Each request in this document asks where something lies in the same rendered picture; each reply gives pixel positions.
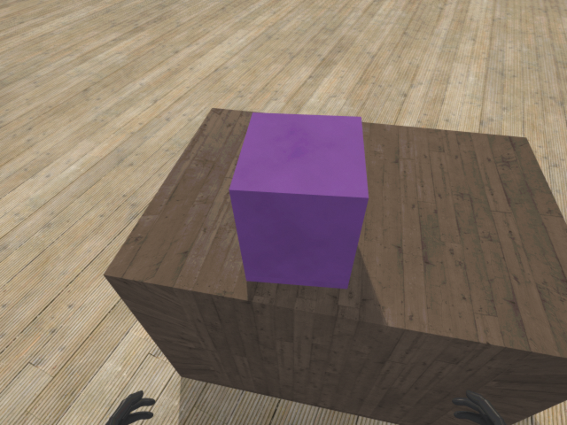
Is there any pedestal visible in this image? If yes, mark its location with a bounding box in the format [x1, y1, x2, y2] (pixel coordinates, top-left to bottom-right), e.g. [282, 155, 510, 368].
[104, 108, 567, 425]

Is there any left robot hand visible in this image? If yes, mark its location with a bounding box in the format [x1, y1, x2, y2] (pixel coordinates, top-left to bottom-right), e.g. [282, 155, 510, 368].
[105, 390, 155, 425]

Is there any carton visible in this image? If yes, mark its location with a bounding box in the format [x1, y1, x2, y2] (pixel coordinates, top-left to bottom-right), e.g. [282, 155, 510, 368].
[229, 112, 369, 289]

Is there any right robot hand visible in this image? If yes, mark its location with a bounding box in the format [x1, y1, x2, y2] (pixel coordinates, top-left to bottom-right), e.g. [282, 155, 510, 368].
[452, 390, 507, 425]

